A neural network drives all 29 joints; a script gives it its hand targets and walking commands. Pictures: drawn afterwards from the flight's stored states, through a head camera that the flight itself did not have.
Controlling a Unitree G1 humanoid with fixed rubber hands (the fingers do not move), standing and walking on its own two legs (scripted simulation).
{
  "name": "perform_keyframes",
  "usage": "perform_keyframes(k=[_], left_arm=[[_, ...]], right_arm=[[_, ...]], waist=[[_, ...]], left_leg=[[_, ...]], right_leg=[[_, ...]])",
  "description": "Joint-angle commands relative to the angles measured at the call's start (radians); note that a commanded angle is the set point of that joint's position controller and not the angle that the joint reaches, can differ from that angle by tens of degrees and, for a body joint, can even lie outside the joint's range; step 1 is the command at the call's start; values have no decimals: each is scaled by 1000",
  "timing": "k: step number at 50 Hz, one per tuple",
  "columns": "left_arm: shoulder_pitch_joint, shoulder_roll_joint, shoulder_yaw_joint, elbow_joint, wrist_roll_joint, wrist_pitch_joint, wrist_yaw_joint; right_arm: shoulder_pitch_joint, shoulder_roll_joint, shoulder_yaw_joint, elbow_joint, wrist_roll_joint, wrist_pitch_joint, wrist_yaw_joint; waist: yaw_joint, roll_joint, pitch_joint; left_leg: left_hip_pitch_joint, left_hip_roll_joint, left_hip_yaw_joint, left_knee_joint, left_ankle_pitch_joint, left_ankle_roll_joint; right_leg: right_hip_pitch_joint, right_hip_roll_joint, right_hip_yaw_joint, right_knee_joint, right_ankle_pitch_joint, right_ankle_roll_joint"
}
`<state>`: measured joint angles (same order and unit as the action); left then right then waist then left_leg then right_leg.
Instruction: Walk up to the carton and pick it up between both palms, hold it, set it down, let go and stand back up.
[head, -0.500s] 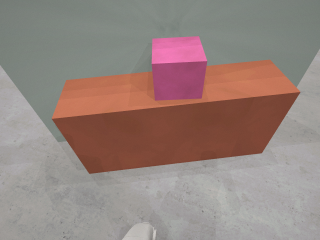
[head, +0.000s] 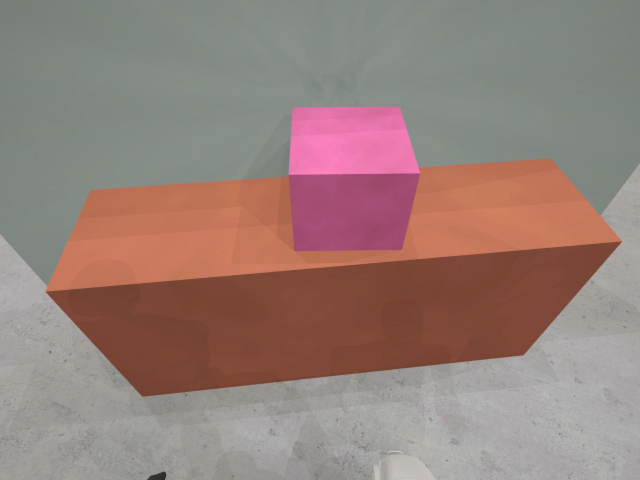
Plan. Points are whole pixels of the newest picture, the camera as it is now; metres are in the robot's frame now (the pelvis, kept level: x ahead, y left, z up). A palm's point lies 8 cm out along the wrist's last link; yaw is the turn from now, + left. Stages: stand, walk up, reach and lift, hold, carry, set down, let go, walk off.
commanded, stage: walk up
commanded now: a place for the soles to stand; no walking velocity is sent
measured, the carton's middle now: (347, 178) +0.73 -0.06 -0.07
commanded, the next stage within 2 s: none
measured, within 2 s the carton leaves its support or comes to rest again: neither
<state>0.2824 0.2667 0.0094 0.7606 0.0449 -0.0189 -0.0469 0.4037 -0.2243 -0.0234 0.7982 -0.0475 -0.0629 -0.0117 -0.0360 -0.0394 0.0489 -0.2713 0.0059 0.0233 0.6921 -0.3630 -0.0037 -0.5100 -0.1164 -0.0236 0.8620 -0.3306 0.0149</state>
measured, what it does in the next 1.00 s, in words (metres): walks ahead: right foot, then left foot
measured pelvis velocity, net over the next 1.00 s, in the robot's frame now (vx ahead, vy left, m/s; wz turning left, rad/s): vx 0.15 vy -0.01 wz -0.08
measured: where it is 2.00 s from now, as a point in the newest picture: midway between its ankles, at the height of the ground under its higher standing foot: outside the picture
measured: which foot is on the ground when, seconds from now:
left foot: down 0.00-0.06, up 0.08-0.36, down 0.38-1.00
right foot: up 0.00-0.02, down 0.04-1.00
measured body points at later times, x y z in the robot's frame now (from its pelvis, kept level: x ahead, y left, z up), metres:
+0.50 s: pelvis +0.13 -0.02 -0.01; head +0.15 +0.00 +0.44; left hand +0.14 +0.23 -0.15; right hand +0.28 -0.24 -0.12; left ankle +0.22 +0.10 -0.72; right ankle +0.12 -0.15 -0.71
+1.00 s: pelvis +0.15 -0.01 +0.01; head +0.15 -0.02 +0.46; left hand +0.24 +0.23 -0.12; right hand +0.22 -0.27 -0.12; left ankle +0.22 +0.10 -0.71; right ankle +0.12 -0.15 -0.71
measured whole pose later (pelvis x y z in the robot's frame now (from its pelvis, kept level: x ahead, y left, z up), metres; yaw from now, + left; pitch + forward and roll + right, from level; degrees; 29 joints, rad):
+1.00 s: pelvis +0.15 -0.01 +0.01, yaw -5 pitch -2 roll +1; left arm 0.26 0.23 -0.01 0.87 0.00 -0.01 0.00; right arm 0.18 -0.25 0.02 0.92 -0.01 0.02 0.00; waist -0.01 0.00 0.03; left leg -0.33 0.07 0.16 0.58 -0.21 0.01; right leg -0.24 0.00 0.08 0.63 -0.36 0.03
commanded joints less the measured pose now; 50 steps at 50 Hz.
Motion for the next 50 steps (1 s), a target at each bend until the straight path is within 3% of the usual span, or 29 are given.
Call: perform_keyframes(k=[1,2,3,4,5,7,9,11,14,16,17,18,19,20,21,22,23,25,26,28,31,34,36,40,42,44,45,46,50], left_arm=[[264,77,53,4,-2,-27,3],[321,123,76,10,-1,-34,11],[340,173,83,-11,-6,-39,23],[301,238,91,-18,-35,-30,43],[248,234,84,-29,-46,-27,54],[211,206,76,-31,-31,-36,63],[179,139,47,-12,-26,-50,63],[162,112,31,7,-21,-61,65],[37,115,32,-4,-13,-57,62],[59,124,23,6,-21,-36,56],[72,120,12,10,-26,-26,55],[109,102,4,9,-27,-17,51],[173,54,-17,9,-42,-11,49],[227,21,-22,25,-41,4,54],[231,26,-20,24,-43,31,67],[189,32,-20,11,-39,44,76],[159,33,-16,7,-29,47,80],[212,50,-6,21,-35,28,78],[216,67,-2,37,-36,14,70],[92,129,12,31,-43,1,58],[70,101,6,35,-47,-9,51],[67,86,4,35,-50,-14,49],[56,82,5,30,-45,-12,50],[27,84,12,30,-50,-6,50],[9,100,18,32,-46,-2,50],[33,89,14,45,-46,-3,47],[25,91,14,46,-45,-4,47],[31,85,13,52,-45,-6,47],[22,104,10,62,-46,-15,49]], right_arm=[[-103,-152,-28,-81,-16,9,10],[-38,-104,-8,-74,-16,19,15],[-20,-32,16,-97,-10,22,24],[-25,-104,-1,-126,6,30,23],[-50,-138,-8,-128,6,31,26],[-96,-130,-5,-129,7,23,27],[-72,-130,-9,-101,5,24,28],[-58,-105,-5,-85,4,30,28],[-43,-46,3,-71,16,28,20],[-63,-41,3,-56,21,22,13],[-46,-52,-2,-49,19,21,9],[-53,-87,-9,-53,17,21,4],[-69,-147,-22,-80,19,26,-2],[-88,-143,-22,-91,37,35,-7],[-129,-168,-23,-96,53,50,-14],[-179,-165,-19,-94,59,60,-19],[-217,-162,-18,-92,66,68,-21],[-313,-157,-2,-106,46,78,-16],[-319,-129,10,-102,40,78,-8],[-271,-101,8,-81,49,78,2],[-262,-111,15,-28,39,59,2],[-290,-113,13,-21,42,50,1],[-298,-116,17,-11,40,53,2],[-309,-118,16,-3,40,65,1],[-294,-119,22,12,39,67,4],[-298,-142,10,18,42,65,4],[-284,-147,11,25,43,66,4],[-280,-155,12,31,39,64,4],[-276,-164,11,35,32,67,6]], waist=[[133,47,27],[149,-123,-16],[155,-286,3],[125,-212,72],[105,-99,148],[114,-106,159],[86,-130,146],[61,-95,74],[0,-167,9],[13,-122,-65],[-3,-74,-79],[3,3,-129],[19,122,-176],[26,171,-212],[37,211,-179],[37,210,-72],[39,222,-32],[97,212,-24],[98,130,-69],[27,12,-18],[32,49,-42],[37,23,-97],[43,48,-109],[36,-5,-68],[36,29,-24],[51,47,-22],[41,20,-15],[49,61,-31],[43,61,-33]], left_leg=[[-428,149,-154,-122,-452,139],[-474,63,-72,127,-422,97],[-504,-18,21,484,-330,39],[-556,-31,-38,572,-326,23],[-584,30,-64,624,-252,5],[-604,76,-80,587,-193,-1],[-480,88,-86,472,-150,-8],[-357,72,-52,396,-79,-18],[-90,58,8,151,63,-2],[32,1,89,-10,240,22],[105,-17,100,-122,372,34],[187,22,37,-149,473,47],[250,192,-135,-133,646,106],[163,329,-287,-231,640,192],[84,384,-344,-278,475,273],[-2,371,-325,-319,332,275],[-52,348,-295,-336,278,255],[-122,275,-189,-271,252,178],[-87,224,-144,-205,217,129],[7,116,-68,-173,33,66],[73,147,-74,-168,280,84],[102,159,-53,-161,369,102],[77,162,-52,-173,354,95],[62,142,-20,-189,162,77],[48,142,-13,-225,93,67],[35,161,-37,-261,51,76],[27,175,-54,-284,21,78],[34,177,-49,-293,22,81],[82,171,-4,-262,80,76]], right_leg=[[444,91,-72,-199,90,-26],[533,51,41,-261,-90,-45],[450,-183,446,-480,-404,-102],[352,-328,802,-713,-632,-188],[329,-360,839,-732,-661,-237],[338,-338,688,-669,-505,-272],[254,-254,468,-630,-288,-240],[232,-218,322,-582,119,-232],[164,-132,72,-419,643,-188],[188,-73,9,-273,665,-148],[171,-62,22,-213,596,-126],[142,-41,21,-157,484,-90],[93,8,12,-81,301,-44],[169,72,-13,-1,-52,-18],[181,85,14,44,-329,-10],[151,69,30,47,-362,-13],[160,63,18,-10,-298,-14],[265,40,37,-217,-9,-27],[272,13,83,-314,74,-39],[84,-15,201,-402,-35,-70],[118,25,148,-346,150,-57],[180,33,144,-329,233,-50],[215,39,138,-331,230,-52],[150,25,181,-381,145,-69],[131,25,188,-385,101,-72],[135,50,170,-364,109,-63],[132,57,173,-356,74,-63],[158,55,173,-361,59,-66],[129,49,202,-364,157,-67]])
